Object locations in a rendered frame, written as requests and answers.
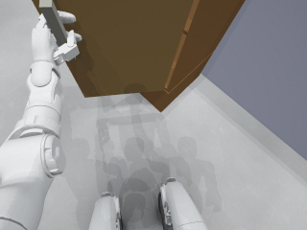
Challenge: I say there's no cupboard door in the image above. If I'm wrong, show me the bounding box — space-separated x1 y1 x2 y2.
32 0 194 98

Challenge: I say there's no robot left hand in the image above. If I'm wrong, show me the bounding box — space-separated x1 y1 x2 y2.
31 11 82 69

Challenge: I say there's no robot thigh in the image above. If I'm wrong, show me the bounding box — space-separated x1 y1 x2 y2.
160 181 208 230
88 195 121 230

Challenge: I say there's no handle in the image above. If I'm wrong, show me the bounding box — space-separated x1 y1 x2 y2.
39 0 76 60

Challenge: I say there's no robot left thigh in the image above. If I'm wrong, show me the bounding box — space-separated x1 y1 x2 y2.
88 195 121 230

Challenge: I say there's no robot left upper arm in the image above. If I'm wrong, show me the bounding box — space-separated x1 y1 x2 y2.
0 134 66 230

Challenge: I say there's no robot right thigh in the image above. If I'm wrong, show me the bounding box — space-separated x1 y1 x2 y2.
160 181 208 230

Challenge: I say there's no robot left forearm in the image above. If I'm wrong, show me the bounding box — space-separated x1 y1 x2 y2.
0 61 63 180

